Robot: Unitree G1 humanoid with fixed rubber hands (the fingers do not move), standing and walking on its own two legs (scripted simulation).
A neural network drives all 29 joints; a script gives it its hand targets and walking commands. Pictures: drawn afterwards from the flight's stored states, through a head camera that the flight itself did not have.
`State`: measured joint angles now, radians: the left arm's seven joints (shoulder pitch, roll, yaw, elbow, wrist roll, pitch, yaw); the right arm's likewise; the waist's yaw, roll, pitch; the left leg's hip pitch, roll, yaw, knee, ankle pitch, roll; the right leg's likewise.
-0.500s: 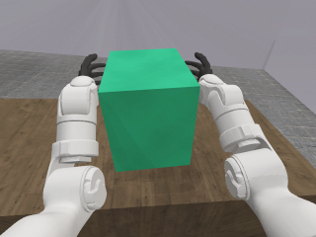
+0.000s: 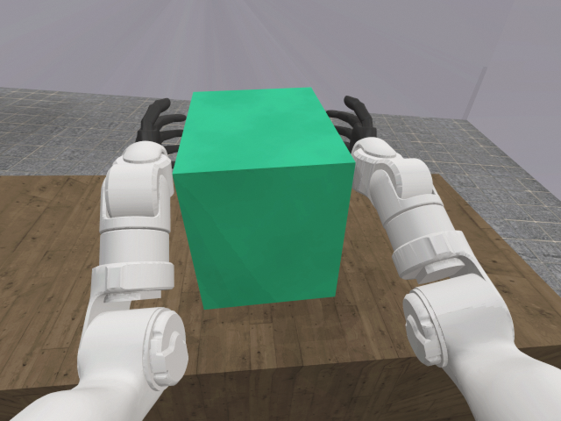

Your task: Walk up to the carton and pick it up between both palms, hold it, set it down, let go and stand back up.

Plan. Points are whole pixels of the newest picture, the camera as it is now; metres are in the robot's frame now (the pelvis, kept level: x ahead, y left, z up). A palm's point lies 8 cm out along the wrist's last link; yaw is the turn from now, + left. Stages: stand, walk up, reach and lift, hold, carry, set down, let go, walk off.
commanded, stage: hold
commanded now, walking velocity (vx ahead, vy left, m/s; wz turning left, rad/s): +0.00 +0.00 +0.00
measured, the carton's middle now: (261, 190) +0.39 +0.00 +0.21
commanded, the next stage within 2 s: none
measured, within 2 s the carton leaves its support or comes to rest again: neither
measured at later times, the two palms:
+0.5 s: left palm (154, 152) +0.36 +0.14 +0.28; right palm (369, 147) +0.36 -0.14 +0.29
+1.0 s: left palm (148, 159) +0.36 +0.14 +0.27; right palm (362, 149) +0.36 -0.13 +0.29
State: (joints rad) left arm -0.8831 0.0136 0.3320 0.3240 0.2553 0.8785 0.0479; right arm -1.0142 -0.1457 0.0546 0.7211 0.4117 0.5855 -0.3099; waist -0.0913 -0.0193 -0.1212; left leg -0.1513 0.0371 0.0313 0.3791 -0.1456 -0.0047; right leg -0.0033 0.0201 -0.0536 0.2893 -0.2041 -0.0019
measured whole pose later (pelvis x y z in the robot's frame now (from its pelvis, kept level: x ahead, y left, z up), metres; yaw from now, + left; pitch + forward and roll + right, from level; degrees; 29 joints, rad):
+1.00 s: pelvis +0.00 +0.00 +0.00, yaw +0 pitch -5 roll -1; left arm -0.85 0.00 0.33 0.30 0.26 0.88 0.05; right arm -1.00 -0.14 0.05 0.72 0.40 0.60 -0.30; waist -0.09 -0.03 -0.14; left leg -0.15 0.04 0.04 0.38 -0.14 0.00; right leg 0.00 0.02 -0.04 0.29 -0.20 0.00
